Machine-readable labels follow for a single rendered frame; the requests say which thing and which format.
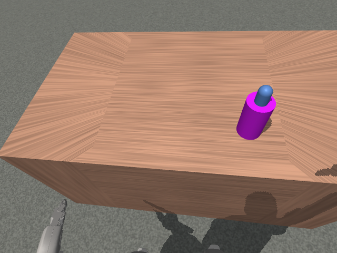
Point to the bottle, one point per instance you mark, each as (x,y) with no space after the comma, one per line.
(256,112)

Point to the left robot hand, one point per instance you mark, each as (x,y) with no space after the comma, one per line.
(52,235)

